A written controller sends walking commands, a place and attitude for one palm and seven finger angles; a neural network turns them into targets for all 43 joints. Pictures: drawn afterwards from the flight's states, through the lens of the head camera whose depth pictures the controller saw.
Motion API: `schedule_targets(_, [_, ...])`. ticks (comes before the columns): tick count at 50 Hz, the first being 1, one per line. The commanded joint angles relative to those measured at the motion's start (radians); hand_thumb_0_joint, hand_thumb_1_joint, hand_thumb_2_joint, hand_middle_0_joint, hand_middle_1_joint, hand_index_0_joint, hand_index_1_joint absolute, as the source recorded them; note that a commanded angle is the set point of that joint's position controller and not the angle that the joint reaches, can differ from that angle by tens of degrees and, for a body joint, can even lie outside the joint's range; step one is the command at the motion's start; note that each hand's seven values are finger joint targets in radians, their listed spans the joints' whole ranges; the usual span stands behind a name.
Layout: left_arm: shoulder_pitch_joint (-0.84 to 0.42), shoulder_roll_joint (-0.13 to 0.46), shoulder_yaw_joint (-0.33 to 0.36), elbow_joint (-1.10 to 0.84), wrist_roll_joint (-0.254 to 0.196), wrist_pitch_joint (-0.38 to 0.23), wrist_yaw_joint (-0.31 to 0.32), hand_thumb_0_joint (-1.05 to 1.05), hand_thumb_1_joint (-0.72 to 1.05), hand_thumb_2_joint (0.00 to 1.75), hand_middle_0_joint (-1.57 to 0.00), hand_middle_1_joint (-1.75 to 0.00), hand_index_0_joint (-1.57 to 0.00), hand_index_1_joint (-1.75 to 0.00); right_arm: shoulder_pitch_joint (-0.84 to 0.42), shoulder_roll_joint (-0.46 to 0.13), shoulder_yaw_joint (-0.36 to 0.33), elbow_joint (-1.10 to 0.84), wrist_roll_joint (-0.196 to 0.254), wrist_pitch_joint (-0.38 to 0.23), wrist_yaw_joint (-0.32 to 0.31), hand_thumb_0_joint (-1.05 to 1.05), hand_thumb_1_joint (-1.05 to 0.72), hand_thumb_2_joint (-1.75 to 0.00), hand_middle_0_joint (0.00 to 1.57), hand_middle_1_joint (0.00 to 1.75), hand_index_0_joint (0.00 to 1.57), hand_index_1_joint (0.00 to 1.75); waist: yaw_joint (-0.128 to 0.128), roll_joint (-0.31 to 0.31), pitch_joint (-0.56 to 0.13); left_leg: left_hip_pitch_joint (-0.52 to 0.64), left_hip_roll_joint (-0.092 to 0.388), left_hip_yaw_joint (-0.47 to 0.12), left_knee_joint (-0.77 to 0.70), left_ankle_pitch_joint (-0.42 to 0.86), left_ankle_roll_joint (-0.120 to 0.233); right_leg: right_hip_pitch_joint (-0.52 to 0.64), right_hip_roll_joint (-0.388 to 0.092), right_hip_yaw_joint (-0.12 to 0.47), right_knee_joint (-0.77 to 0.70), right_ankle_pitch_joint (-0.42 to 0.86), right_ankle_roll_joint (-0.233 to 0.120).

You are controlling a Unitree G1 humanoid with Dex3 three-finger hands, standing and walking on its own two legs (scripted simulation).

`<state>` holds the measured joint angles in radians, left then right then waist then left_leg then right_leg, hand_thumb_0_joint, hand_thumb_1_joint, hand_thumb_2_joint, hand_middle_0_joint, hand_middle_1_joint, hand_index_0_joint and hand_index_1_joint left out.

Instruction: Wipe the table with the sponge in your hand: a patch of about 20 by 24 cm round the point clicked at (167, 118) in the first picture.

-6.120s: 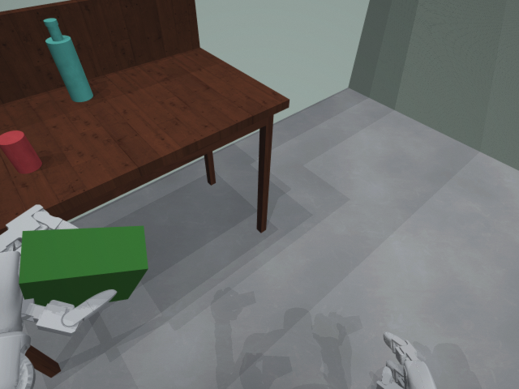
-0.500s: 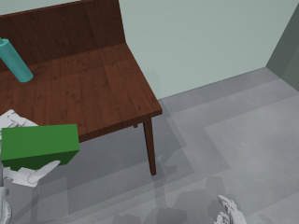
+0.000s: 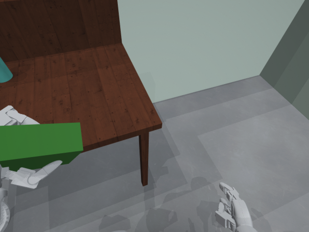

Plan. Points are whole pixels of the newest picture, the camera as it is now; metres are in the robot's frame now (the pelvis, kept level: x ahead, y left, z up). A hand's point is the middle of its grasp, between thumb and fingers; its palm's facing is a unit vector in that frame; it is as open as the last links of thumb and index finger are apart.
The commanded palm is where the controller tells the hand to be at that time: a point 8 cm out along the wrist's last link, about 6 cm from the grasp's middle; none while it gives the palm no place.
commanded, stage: come to a stop and stand still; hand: left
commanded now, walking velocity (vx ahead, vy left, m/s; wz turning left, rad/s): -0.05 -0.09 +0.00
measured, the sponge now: (52, 147) +0.24 +0.22 +0.15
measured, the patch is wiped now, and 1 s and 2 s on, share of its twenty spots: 0.00 0.00 0.00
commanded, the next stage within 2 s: look again from close up in 1.30 s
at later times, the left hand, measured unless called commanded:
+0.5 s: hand (58, 192) +0.16 +0.18 +0.14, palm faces +0.27 -0.90 -0.34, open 9.5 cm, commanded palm +0.12 +0.24 +0.18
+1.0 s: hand (9, 180) +0.17 +0.26 +0.16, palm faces +0.41 -0.84 -0.35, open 9.5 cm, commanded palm +0.11 +0.28 +0.18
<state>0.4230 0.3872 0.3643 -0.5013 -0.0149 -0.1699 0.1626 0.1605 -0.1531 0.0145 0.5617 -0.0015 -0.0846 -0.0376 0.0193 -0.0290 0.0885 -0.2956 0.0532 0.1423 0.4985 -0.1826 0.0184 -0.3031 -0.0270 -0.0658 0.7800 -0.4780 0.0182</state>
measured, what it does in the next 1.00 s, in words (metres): steps on the spot: right foot, then left foot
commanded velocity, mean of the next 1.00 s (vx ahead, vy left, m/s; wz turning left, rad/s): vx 0.00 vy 0.00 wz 0.00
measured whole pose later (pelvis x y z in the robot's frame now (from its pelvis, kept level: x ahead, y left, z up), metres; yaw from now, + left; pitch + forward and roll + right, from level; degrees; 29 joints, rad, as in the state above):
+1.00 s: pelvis -0.06 +0.00 +0.01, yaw +0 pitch -2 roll -1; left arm 0.36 0.37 0.36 -0.45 0.00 -0.16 0.11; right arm 0.25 -0.14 0.07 0.60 -0.02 -0.15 -0.02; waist 0.04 -0.07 0.05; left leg -0.23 -0.07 -0.01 0.44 -0.18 0.07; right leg -0.24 0.04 0.00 0.56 -0.28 -0.01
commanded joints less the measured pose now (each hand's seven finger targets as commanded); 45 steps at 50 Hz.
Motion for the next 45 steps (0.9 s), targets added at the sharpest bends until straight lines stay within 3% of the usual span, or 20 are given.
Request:
schedule_targets(1, [0.000,0.138,0.080,-0.361,-0.018,-0.074,0.012,0.00,0.10,1.30,-1.20,-1.60,-1.20,-1.60,-0.013,-0.169,-0.054,-0.136,-0.008,-0.076,-0.007,0.00,-0.90,-0.90,0.20,0.30,0.20,0.30,-0.015,0.283,-0.232,0.137,0.249,-0.198,-0.177,0.351,0.084,0.053,0.012,-0.011,-0.090,0.033,0.010])
schedule_targets(5, [0.044,0.145,0.120,-0.289,-0.024,-0.057,0.015,0.00,0.10,1.30,-1.20,-1.60,-1.20,-1.60,-0.020,-0.159,-0.045,-0.134,0.000,-0.070,-0.013,0.00,-0.90,-0.90,0.20,0.30,0.20,0.30,-0.014,0.217,-0.219,0.039,0.216,-0.151,-0.132,0.124,0.047,0.181,0.011,-0.034,-0.303,0.176,0.017])
schedule_targets(6, [-0.928,0.898,0.673,-0.340,0.083,-0.144,-0.024,0.00,0.10,1.30,-1.20,-1.60,-1.20,-1.60,0.076,-0.204,-0.108,-0.059,-0.084,-0.122,-0.018,0.00,-0.90,-0.90,0.20,0.30,0.20,0.30,0.070,-0.045,-0.131,-0.161,0.141,-0.057,0.147,0.121,0.016,0.125,-0.103,0.209,-0.433,0.478,-0.054])
schedule_targets(7, [-0.460,0.325,0.252,0.149,0.006,-0.073,-0.070,0.00,0.10,1.30,-1.20,-1.60,-1.20,-1.60,0.048,-0.060,-0.041,-0.052,-0.033,-0.109,-0.018,0.00,-0.90,-0.90,0.20,0.30,0.20,0.30,-0.009,-0.182,-0.209,-0.029,-0.012,-0.080,0.206,0.016,-0.026,0.085,-0.202,0.321,-0.419,0.716,-0.150])
schedule_targets(8, [-0.266,0.286,0.242,0.077,-0.010,-0.078,-0.062,0.00,0.10,1.30,-1.20,-1.60,-1.20,-1.60,0.035,-0.111,-0.050,-0.113,-0.005,-0.111,-0.014,0.00,-0.90,-0.90,0.20,0.30,0.20,0.30,0.012,-0.166,-0.208,-0.026,-0.027,-0.060,0.156,-0.037,-0.032,0.190,-0.181,0.256,-0.402,0.989,-0.094])
schedule_targets(9, [-0.213,0.130,0.148,0.213,-0.028,-0.060,-0.064,0.00,0.10,1.30,-1.20,-1.60,-1.20,-1.60,0.028,-0.117,-0.054,-0.125,0.019,-0.128,-0.005,0.00,-0.90,-0.90,0.20,0.30,0.20,0.30,0.005,-0.096,-0.271,0.018,-0.032,-0.058,0.054,0.011,-0.025,0.255,-0.172,0.211,-0.334,0.972,-0.065])
schedule_targets(10, [-0.228,0.176,0.154,0.102,-0.039,-0.068,-0.069,0.00,0.10,1.30,-1.20,-1.60,-1.20,-1.60,0.028,-0.165,-0.066,-0.121,0.019,-0.122,-0.002,0.00,-0.90,-0.90,0.20,0.30,0.20,0.30,0.013,-0.071,-0.248,0.072,-0.027,-0.062,0.002,0.072,-0.012,0.207,-0.145,0.186,-0.314,0.872,-0.024])
schedule_targets(13, [-0.084,0.110,0.062,-0.026,-0.038,-0.067,-0.079,0.00,0.10,1.30,-1.20,-1.60,-1.20,-1.60,-0.036,-0.158,-0.045,-0.138,0.020,-0.094,0.023,0.00,-0.90,-0.90,0.20,0.30,0.20,0.30,0.028,-0.096,-0.239,0.106,-0.001,-0.110,0.001,0.140,0.019,0.137,-0.106,0.152,-0.394,0.509,0.040])
schedule_targets(18, [-0.097,0.173,0.077,-0.191,-0.016,-0.065,-0.052,0.00,0.10,1.30,-1.20,-1.60,-1.20,-1.60,-0.060,-0.153,-0.029,-0.154,0.006,-0.084,0.001,0.00,-0.90,-0.90,0.20,0.30,0.20,0.30,0.015,-0.126,-0.081,0.023,-0.056,-0.106,0.152,-0.137,-0.003,-0.098,-0.170,0.293,-0.631,-0.185,-0.045])
schedule_targets(19, [-0.161,0.245,0.132,-0.273,-0.013,-0.073,-0.039,0.00,0.10,1.30,-1.20,-1.60,-1.20,-1.60,-0.077,-0.159,-0.027,-0.152,0.001,-0.083,-0.007,0.00,-0.90,-0.90,0.20,0.30,0.20,0.30,0.014,-0.087,-0.071,0.038,-0.053,-0.115,0.163,-0.124,-0.010,-0.125,-0.183,0.296,-0.626,-0.198,-0.081])
schedule_targets(21, [-0.191,0.229,0.137,-0.260,-0.010,-0.082,-0.023,0.00,0.10,1.30,-1.20,-1.60,-1.20,-1.60,-0.056,-0.153,-0.023,-0.134,-0.009,-0.091,-0.018,0.00,-0.90,-0.90,0.20,0.30,0.20,0.30,0.001,0.000,-0.112,0.114,-0.060,-0.112,0.100,-0.084,-0.011,-0.124,-0.154,0.237,-0.580,-0.161,-0.107])
schedule_targets(24, [-0.251,0.234,0.146,-0.245,-0.017,-0.093,-0.010,0.00,0.10,1.30,-1.20,-1.60,-1.20,-1.60,-0.041,-0.170,-0.032,-0.138,-0.014,-0.095,-0.030,0.00,-0.90,-0.90,0.20,0.30,0.20,0.30,-0.003,0.118,-0.055,0.110,-0.032,-0.195,-0.106,-0.191,0.004,-0.104,-0.052,0.172,-0.517,-0.134,-0.062])
schedule_targets(27, [-0.258,0.199,0.128,-0.211,-0.005,-0.118,-0.019,0.00,0.10,1.30,-1.20,-1.60,-1.20,-1.60,-0.042,-0.183,-0.033,-0.142,-0.008,-0.111,-0.026,0.00,-0.90,-0.90,0.20,0.30,0.20,0.30,0.011,0.381,-0.079,-0.166,0.087,-0.335,-0.344,-0.515,0.063,0.198,0.063,0.074,-0.266,0.055,-0.021])
schedule_targets(29, [-0.239,0.137,0.085,-0.178,0.002,-0.118,-0.039,0.00,0.10,1.30,-1.20,-1.60,-1.20,-1.60,-0.049,-0.161,-0.038,-0.164,-0.005,-0.124,-0.010,0.00,-0.90,-0.90,0.20,0.30,0.20,0.30,0.022,0.370,-0.084,-0.264,0.083,-0.303,-0.345,-0.507,0.063,0.292,0.073,0.048,-0.204,0.132,-0.028])
schedule_targets(32, [-0.137,0.114,0.062,-0.147,0.004,-0.108,-0.054,0.00,0.10,1.30,-1.20,-1.60,-1.20,-1.60,-0.020,-0.168,-0.045,-0.162,-0.009,-0.124,0.008,0.00,-0.90,-0.90,0.20,0.30,0.20,0.30,0.021,0.117,-0.156,-0.163,0.011,-0.222,-0.185,-0.319,0.030,0.297,0.039,0.094,-0.386,0.155,-0.025])
schedule_targets(35, [-0.053,0.095,0.039,-0.089,-0.009,-0.073,-0.065,0.00,0.10,1.30,-1.20,-1.60,-1.20,-1.60,-0.003,-0.167,-0.040,-0.141,-0.012,-0.099,0.010,0.00,-0.90,-0.90,0.20,0.30,0.20,0.30,0.014,-0.131,-0.106,0.023,-0.097,-0.128,0.181,-0.191,-0.029,-0.072,-0.129,0.303,-0.642,-0.215,-0.103])
schedule_targets(37, [-0.114,0.100,0.035,-0.107,-0.014,-0.054,-0.059,0.00,0.10,1.30,-1.20,-1.60,-1.20,-1.60,-0.002,-0.155,-0.029,-0.116,-0.016,-0.085,0.003,0.00,-0.90,-0.90,0.20,0.30,0.20,0.30,-0.003,-0.170,-0.081,0.078,-0.089,-0.127,0.285,-0.166,-0.031,-0.224,-0.184,0.318,-0.666,-0.311,-0.144])
schedule_targets(40, [-0.194,0.138,0.065,-0.117,-0.020,-0.045,-0.053,0.00,0.10,1.30,-1.20,-1.60,-1.20,-1.60,-0.024,-0.155,-0.009,-0.098,-0.015,-0.081,-0.015,0.00,-0.90,-0.90,0.20,0.30,0.20,0.30,-0.015,-0.009,-0.077,0.136,-0.066,-0.172,-0.045,-0.169,-0.020,-0.170,-0.051,0.139,-0.489,-0.162,-0.063])
schedule_targets(42, [-0.237,0.154,0.088,-0.171,-0.011,-0.068,-0.037,0.00,0.10,1.30,-1.20,-1.60,-1.20,-1.60,-0.035,-0.173,-0.016,-0.115,-0.009,-0.097,-0.018,0.00,-0.90,-0.90,0.20,0.30,0.20,0.30,0.003,0.161,-0.110,0.022,0.071,-0.390,-0.279,-0.217,0.035,0.025,0.064,0.072,-0.269,0.105,-0.019])
schedule_targets(45, [-0.284,0.174,0.097,-0.263,-0.004,-0.092,-0.042,0.00,0.10,1.30,-1.20,-1.60,-1.20,-1.60,-0.055,-0.142,-0.014,-0.135,-0.022,-0.114,-0.014,0.00,-0.90,-0.90,0.20,0.30,0.20,0.30,0.011,0.296,-0.144,-0.012,0.142,-0.490,-0.383,-0.341,0.052,0.077,0.068,0.091,-0.109,0.139,-0.016])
